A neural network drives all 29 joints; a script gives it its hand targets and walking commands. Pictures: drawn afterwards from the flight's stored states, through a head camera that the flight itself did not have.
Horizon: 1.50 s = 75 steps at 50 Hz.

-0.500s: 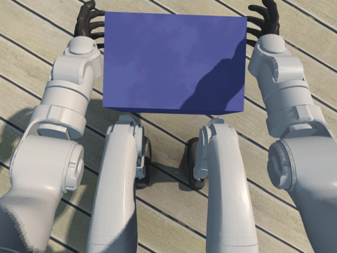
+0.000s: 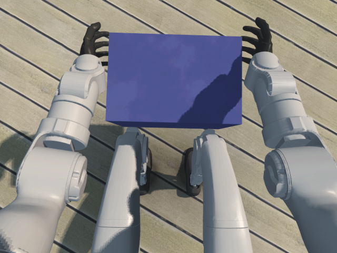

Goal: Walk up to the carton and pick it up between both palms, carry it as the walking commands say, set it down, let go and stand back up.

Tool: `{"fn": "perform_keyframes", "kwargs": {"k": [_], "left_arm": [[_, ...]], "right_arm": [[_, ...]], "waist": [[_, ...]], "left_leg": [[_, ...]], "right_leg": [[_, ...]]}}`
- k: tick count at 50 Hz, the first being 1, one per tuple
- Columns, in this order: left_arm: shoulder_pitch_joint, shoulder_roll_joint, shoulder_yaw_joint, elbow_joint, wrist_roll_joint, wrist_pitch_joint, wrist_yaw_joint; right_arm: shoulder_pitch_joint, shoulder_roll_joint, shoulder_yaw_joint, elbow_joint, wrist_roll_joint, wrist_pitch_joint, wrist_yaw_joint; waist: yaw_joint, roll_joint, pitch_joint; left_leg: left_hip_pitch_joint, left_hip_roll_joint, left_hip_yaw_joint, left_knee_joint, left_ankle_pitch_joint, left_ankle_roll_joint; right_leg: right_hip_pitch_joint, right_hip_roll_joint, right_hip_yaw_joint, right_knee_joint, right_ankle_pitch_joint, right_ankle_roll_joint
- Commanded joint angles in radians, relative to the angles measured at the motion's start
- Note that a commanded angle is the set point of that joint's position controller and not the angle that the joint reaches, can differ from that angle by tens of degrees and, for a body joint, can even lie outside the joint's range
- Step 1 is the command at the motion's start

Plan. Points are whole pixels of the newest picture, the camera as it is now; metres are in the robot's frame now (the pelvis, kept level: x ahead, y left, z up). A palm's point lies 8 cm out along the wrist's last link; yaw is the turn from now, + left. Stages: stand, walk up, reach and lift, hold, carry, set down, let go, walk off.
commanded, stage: reach and lift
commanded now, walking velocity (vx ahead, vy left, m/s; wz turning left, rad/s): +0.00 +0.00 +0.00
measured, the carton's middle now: (173, 89) +0.46 +0.00 -0.14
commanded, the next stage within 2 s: none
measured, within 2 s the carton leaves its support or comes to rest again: neither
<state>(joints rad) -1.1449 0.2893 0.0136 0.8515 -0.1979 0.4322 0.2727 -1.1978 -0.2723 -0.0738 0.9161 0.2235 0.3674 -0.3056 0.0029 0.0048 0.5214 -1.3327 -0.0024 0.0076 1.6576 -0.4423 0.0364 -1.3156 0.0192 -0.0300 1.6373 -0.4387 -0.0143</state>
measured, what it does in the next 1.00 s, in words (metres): rises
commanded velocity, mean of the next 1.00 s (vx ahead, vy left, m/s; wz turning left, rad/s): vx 0.00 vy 0.00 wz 0.00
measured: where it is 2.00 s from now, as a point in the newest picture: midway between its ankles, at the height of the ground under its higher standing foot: (168, 179)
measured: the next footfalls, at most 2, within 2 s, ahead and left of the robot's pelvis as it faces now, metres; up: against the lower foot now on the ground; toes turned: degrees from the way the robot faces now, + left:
none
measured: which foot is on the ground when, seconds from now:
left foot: down 0.00-1.00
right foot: down 0.00-1.00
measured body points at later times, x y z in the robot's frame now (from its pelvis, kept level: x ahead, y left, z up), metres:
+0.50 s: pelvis +0.02 +0.00 +0.06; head +0.22 +0.00 +0.46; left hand +0.48 +0.17 +0.01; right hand +0.49 -0.18 +0.02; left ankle +0.18 +0.10 -0.51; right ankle +0.18 -0.12 -0.51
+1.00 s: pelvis +0.09 +0.00 +0.14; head +0.16 +0.01 +0.59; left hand +0.48 +0.18 +0.13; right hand +0.49 -0.18 +0.14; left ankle +0.18 +0.10 -0.51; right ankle +0.17 -0.12 -0.51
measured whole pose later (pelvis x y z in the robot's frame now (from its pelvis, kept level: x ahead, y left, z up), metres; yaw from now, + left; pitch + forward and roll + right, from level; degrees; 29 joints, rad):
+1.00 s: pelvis +0.09 +0.00 +0.14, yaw +1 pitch +12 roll -2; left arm -0.69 0.08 0.18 0.89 0.08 0.44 0.18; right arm -0.70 -0.06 -0.30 0.90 -0.07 0.38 -0.19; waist 0.00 0.00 -0.07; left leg -0.92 -0.01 -0.02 1.11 -0.40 0.02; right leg -0.89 0.03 -0.03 1.08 -0.39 -0.01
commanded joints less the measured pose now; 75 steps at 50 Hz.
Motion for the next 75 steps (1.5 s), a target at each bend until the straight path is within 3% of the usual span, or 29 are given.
{"fn": "perform_keyframes", "kwargs": {"k": [1, 5, 8, 10, 12, 15, 16, 17, 18, 19, 20, 24, 25, 26, 28, 30, 33, 34, 39, 41, 45, 47, 52, 56, 59, 63, 68, 71, 75], "left_arm": [[-0.959, -1.201, -0.267, -0.552, -0.120, -0.094, -0.457], [-0.967, -1.234, -0.300, -0.596, -0.139, -0.096, -0.465], [-0.907, -1.245, -0.280, -0.547, -0.120, -0.096, -0.472], [-0.902, -1.224, -0.291, -0.597, -0.126, -0.099, -0.471], [-0.901, -1.248, -0.316, -0.628, -0.133, -0.100, -0.469], [-0.859, -1.244, -0.326, -0.613, -0.126, -0.096, -0.471], [-0.845, -1.253, -0.289, -0.541, -0.110, -0.093, -0.475], [-0.843, -1.265, -0.323, -0.605, -0.126, -0.099, -0.477], [-0.837, -1.264, -0.318, -0.575, -0.120, -0.096, -0.480], [-0.817, -1.241, -0.268, -0.510, -0.094, -0.099, -0.484], [-0.817, -1.268, -0.324, -0.592, -0.118, -0.105, -0.483], [-0.762, -1.257, -0.263, -0.489, -0.070, -0.103, -0.493], [-0.753, -1.259, -0.246, -0.461, -0.062, -0.104, -0.498], [-0.776, -1.263, -0.265, -0.514, -0.080, -0.111, -0.501], [-0.724, -1.275, -0.249, -0.465, -0.060, -0.106, -0.508], [-0.692, -1.270, -0.207, -0.432, -0.032, -0.109, -0.514], [-0.607, -1.287, -0.106, -0.307, 0.038, -0.106, -0.525], [-0.581, -1.284, -0.055, -0.271, 0.070, -0.103, -0.534], [-0.565, -1.346, -0.058, -0.283, 0.093, -0.089, -0.564], [-0.485, -1.341, -0.016, -0.222, 0.135, -0.077, -0.568], [-0.413, -1.350, -0.050, -0.248, 0.144, -0.076, -0.587], [-0.337, -1.334, -0.034, -0.237, 0.168, -0.077, -0.588], [-0.232, -1.342, -0.146, -0.336, 0.134, -0.105, -0.590], [-0.190, -1.373, -0.234, -0.387, 0.100, -0.112, -0.577], [-0.129, -1.410, -0.291, -0.388, 0.085, -0.095, -0.570], [-0.110, -1.407, -0.312, -0.407, 0.081, -0.075, -0.568], [-0.101, -1.397, -0.203, -0.310, 0.134, -0.039, -0.580], [-0.109, -1.378, -0.131, -0.273, 0.175, -0.018, -0.583], [-0.154, -1.386, -0.145, -0.321, 0.145, -0.018, -0.600]], "right_arm": [[-0.781, 1.230, 0.220, -0.460, 0.062, -0.015, 0.521], [-0.795, 1.250, 0.255, -0.516, 0.077, -0.017, 0.526], [-0.745, 1.249, 0.230, -0.476, 0.050, -0.019, 0.532], [-0.778, 1.265, 0.279, -0.550, 0.085, -0.020, 0.533], [-0.738, 1.266, 0.288, -0.540, 0.081, -0.016, 0.537], [-0.705, 1.264, 0.289, -0.533, 0.081, -0.017, 0.536], [-0.708, 1.243, 0.258, -0.495, 0.049, -0.018, 0.537], [-0.709, 1.269, 0.298, -0.561, 0.074, -0.021, 0.533], [-0.692, 1.259, 0.278, -0.532, 0.063, -0.022, 0.535], [-0.688, 1.261, 0.260, -0.478, 0.049, -0.019, 0.538], [-0.677, 1.287, 0.302, -0.534, 0.067, -0.025, 0.538], [-0.641, 1.301, 0.264, -0.450, 0.039, -0.025, 0.547], [-0.633, 1.298, 0.260, -0.431, 0.022, -0.024, 0.550], [-0.642, 1.308, 0.280, -0.463, 0.036, -0.028, 0.551], [-0.588, 1.311, 0.244, -0.397, 0.010, -0.023, 0.556], [-0.564, 1.342, 0.239, -0.364, 0.006, -0.025, 0.563], [-0.443, 1.337, 0.121, -0.178, -0.089, -0.018, 0.582], [-0.474, 1.343, 0.113, -0.204, -0.107, -0.021, 0.590], [-0.426, 1.342, 0.071, -0.204, -0.164, -0.008, 0.627], [-0.351, 1.329, 0.006, -0.133, -0.201, 0.005, 0.643], [-0.242, 1.340, 0.014, -0.142, -0.213, 0.009, 0.661], [-0.180, 1.337, 0.006, -0.131, -0.228, 0.008, 0.665], [-0.059, 1.377, 0.107, -0.218, -0.195, -0.016, 0.658], [-0.003, 1.330, 0.136, -0.260, -0.191, -0.031, 0.662], [0.028, 1.319, 0.182, -0.309, -0.183, -0.025, 0.663], [0.058, 1.339, 0.215, -0.302, -0.166, 0.002, 0.669], [0.003, 1.341, 0.163, -0.274, -0.193, 0.040, 0.682], [0.052, 1.343, 0.097, -0.200, -0.239, 0.068, 0.687], [0.003, 1.363, 0.125, -0.242, -0.208, 0.071, 0.698]], "waist": [[-0.039, 0.048, -2.353], [-0.036, 0.034, -2.464], [-0.042, 0.034, -2.358], [-0.015, 0.024, -2.449], [-0.028, 0.037, -2.453], [-0.028, 0.047, -2.392], [-0.037, 0.032, -2.290], [-0.030, 0.030, -2.393], [-0.046, 0.049, -2.344], [-0.022, 0.027, -2.235], [-0.031, 0.028, -2.363], [-0.012, 0.033, -2.179], [-0.020, 0.010, -2.117], [-0.018, 0.019, -2.172], [-0.029, 0.037, -2.064], [-0.008, 0.013, -1.943], [-0.022, 0.009, -1.606], [0.006, -0.004, -1.548], [-0.008, -0.011, -1.490], [-0.002, 0.014, -1.392], [-0.022, 0.019, -1.375], [-0.005, 0.022, -1.324], [-0.014, 0.011, -1.395], [-0.045, 0.062, -1.393], [-0.044, 0.084, -1.418], [-0.044, 0.073, -1.371], [-0.028, 0.051, -1.201], [-0.026, 0.038, -1.106], [-0.016, 0.023, -1.130]], "left_leg": [[0.697, -0.134, -0.114, -0.341, 0.018, -0.029], [0.785, -0.136, -0.122, -0.373, 0.059, -0.029], [0.741, -0.136, -0.123, -0.397, 0.044, -0.030], [0.808, -0.138, -0.127, -0.418, 0.084, -0.026], [0.863, -0.136, -0.133, -0.431, 0.106, -0.031], [0.853, -0.137, -0.135, -0.459, 0.118, -0.033], [0.796, -0.134, -0.144, -0.473, 0.051, -0.031], [0.855, -0.135, -0.132, -0.474, 0.119, -0.028], [0.844, -0.136, -0.138, -0.486, 0.101, -0.030], [0.783, -0.130, -0.136, -0.499, 0.044, -0.024], [0.867, -0.136, -0.131, -0.499, 0.136, -0.027], [0.811, -0.132, -0.118, -0.536, 0.078, -0.025], [0.786, -0.131, -0.124, -0.540, 0.049, -0.023], [0.821, -0.130, -0.126, -0.547, 0.066, -0.021], [0.800, -0.130, -0.127, -0.565, 0.046, -0.023], [0.760, -0.125, -0.106, -0.580, 0.051, -0.016], [0.656, -0.115, -0.110, -0.609, -0.016, -0.013], [0.639, -0.112, -0.107, -0.629, -0.066, -0.004], [0.712, -0.107, -0.110, -0.698, -0.083, -0.007], [0.715, -0.098, -0.129, -0.741, -0.113, -0.006], [0.786, -0.086, -0.109, -0.787, 0.052, -0.014], [0.795, -0.086, -0.109, -0.817, 0.110, -0.013], [0.911, -0.084, -0.103, -0.853, 0.435, -0.018], [1.019, -0.073, -0.127, -0.886, 0.583, -0.045], [1.092, -0.062, -0.135, -0.917, 0.671, -0.061], [1.130, -0.058, -0.132, -0.987, 0.598, -0.059], [1.071, -0.058, -0.117, -1.066, 0.367, -0.035], [1.060, -0.059, -0.103, -1.097, 0.307, -0.025], [1.121, -0.059, -0.095, -1.121, 0.335, -0.020]], "right_leg": [[0.384, 0.119, 0.059, -0.285, 0.017, -0.017], [0.483, 0.118, 0.069, -0.320, 0.053, -0.016], [0.458, 0.115, 0.072, -0.344, 0.036, -0.019], [0.550, 0.115, 0.076, -0.356, 0.083, -0.011], [0.560, 0.114, 0.084, -0.375, 0.096, -0.012], [0.570, 0.112, 0.082, -0.396, 0.112, -0.010], [0.517, 0.109, 0.081, -0.409, 0.051, -0.014], [0.607, 0.110, 0.087, -0.418, 0.118, -0.012], [0.595, 0.106, 0.093, -0.433, 0.101, -0.014], [0.549, 0.102, 0.096, -0.441, 0.036, -0.009], [0.624, 0.109, 0.089, -0.447, 0.125, -0.010], [0.591, 0.102, 0.094, -0.484, 0.067, -0.001], [0.575, 0.101, 0.089, -0.487, 0.047, -0.002], [0.617, 0.103, 0.089, -0.488, 0.070, -0.001], [0.581, 0.105, 0.082, -0.509, 0.050, -0.003], [0.584, 0.100, 0.094, -0.542, 0.038, 0.002], [0.434, 0.105, 0.070, -0.568, -0.021, 0.000], [0.449, 0.101, 0.076, -0.587, -0.066, -0.003], [0.517, 0.108, 0.067, -0.663, -0.087, -0.018], [0.482, 0.106, 0.056, -0.677, -0.103, -0.020], [0.599, 0.100, 0.074, -0.751, 0.037, -0.024], [0.622, 0.095, 0.078, -0.769, 0.086, -0.024], [0.760, 0.093, 0.091, -0.826, 0.361, -0.010], [0.737, 0.095, 0.085, -0.850, 0.432, -0.013], [0.760, 0.102, 0.078, -0.877, 0.474, -0.015], [0.840, 0.096, 0.088, -0.939, 0.445, -0.017], [0.884, 0.083, 0.089, -0.999, 0.323, -0.018], [0.887, 0.072, 0.094, -1.039, 0.277, -0.019], [0.949, 0.067, 0.100, -1.075, 0.311, -0.016]]}}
